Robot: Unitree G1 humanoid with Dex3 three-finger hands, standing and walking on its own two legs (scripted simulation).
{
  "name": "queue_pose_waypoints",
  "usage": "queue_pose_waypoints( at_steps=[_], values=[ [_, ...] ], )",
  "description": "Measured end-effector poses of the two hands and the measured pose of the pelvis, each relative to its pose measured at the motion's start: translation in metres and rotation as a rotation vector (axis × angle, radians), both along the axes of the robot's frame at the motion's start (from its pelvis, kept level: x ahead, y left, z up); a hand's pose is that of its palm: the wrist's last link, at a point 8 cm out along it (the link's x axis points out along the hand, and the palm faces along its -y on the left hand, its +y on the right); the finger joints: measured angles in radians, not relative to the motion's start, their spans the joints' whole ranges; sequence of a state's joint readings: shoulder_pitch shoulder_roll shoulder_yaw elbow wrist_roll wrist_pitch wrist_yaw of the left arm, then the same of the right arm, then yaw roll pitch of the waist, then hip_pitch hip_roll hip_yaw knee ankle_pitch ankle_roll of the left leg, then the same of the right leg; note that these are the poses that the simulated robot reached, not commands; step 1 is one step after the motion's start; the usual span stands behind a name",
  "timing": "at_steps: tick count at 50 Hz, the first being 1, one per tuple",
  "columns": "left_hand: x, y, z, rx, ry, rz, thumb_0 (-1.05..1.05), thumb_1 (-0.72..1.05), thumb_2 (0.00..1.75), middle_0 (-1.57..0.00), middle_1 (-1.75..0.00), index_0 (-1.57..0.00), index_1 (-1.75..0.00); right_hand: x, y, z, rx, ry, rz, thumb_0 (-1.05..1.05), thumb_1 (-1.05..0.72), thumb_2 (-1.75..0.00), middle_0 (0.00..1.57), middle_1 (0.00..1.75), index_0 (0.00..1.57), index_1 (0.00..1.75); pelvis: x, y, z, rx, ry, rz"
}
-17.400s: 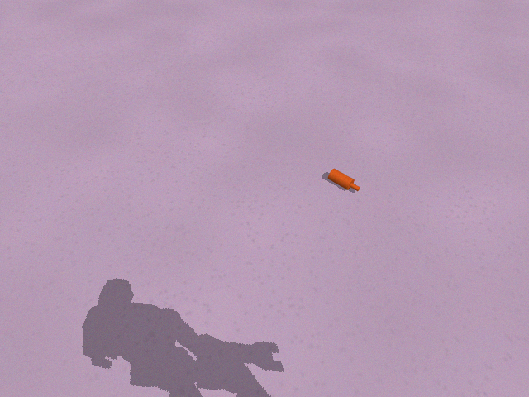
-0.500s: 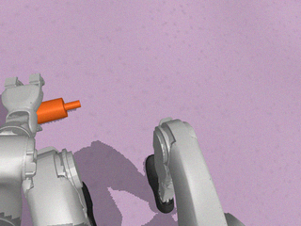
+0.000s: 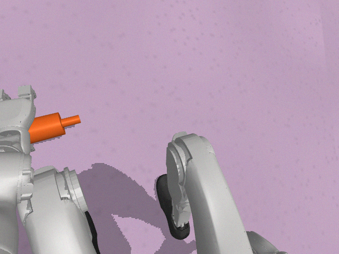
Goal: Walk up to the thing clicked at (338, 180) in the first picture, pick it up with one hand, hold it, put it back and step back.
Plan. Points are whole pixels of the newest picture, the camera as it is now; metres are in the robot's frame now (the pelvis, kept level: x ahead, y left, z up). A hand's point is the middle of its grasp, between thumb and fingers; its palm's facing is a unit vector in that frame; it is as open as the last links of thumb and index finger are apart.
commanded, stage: rest palm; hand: left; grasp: from above
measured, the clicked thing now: (47, 127) +0.44 +0.22 -0.27
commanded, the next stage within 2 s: close in 1.12 s
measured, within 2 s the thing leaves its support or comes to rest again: neither
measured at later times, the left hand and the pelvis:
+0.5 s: hand (24, 126) +0.43 +0.26 -0.22, palm faces -0.45 -0.08 -0.89, open 14.4 cm; pelvis +0.00 +0.00 +0.00, yaw -1 degrees
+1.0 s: hand (23, 127) +0.43 +0.26 -0.22, palm faces -0.45 -0.07 -0.89, open 14.4 cm; pelvis +0.00 +0.00 +0.01, yaw -1 degrees
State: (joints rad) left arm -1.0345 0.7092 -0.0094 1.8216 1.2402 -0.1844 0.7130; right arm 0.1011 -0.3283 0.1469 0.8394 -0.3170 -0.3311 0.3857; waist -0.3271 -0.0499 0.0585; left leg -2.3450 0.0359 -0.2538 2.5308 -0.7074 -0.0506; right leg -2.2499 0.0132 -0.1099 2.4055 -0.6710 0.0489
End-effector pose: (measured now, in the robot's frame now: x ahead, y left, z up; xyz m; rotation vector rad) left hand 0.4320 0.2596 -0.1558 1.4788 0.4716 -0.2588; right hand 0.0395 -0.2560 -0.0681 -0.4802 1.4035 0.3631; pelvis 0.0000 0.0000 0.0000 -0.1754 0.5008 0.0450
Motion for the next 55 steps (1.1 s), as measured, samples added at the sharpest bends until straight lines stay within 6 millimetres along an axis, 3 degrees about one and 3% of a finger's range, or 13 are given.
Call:
queue_pose_waypoints(
  at_steps=[23, 38, 55],
  values=[
    [0.004, -0.001, -0.006, 0.004, 0.003, -0.009, 0.0, -0.58, 1.03, -0.09, -1.01, -0.05, -1.04, 0.004, 0.011, 0.008, 0.028, -0.014, 0.035, 0.0, -0.91, -0.9, 0.2, 0.3, 0.19, 0.3, -0.001, 0.002, 0.005, -0.018, -0.007, -0.005],
    [0.004, 0.001, -0.01, -0.001, 0.013, -0.025, 0.0, -0.59, 1.05, -0.1, -1.0, -0.05, -1.04, -0.004, 0.011, 0.011, 0.012, 0.003, 0.024, 0.0, -0.92, -0.91, 0.2, 0.3, 0.19, 0.3, -0.001, 0.002, 0.005, -0.021, -0.01, -0.009],
    [0.002, 0.002, -0.008, 0.008, 0.011, -0.016, 0.0, -0.59, 1.07, -0.11, -0.99, -0.05, -1.04, 0.004, 0.01, 0.013, 0.008, -0.015, 0.038, 0.0, -0.92, -0.91, 0.2, 0.3, 0.19, 0.3, -0.001, 0.002, 0.009, -0.023, -0.004, -0.011]
  ],
)
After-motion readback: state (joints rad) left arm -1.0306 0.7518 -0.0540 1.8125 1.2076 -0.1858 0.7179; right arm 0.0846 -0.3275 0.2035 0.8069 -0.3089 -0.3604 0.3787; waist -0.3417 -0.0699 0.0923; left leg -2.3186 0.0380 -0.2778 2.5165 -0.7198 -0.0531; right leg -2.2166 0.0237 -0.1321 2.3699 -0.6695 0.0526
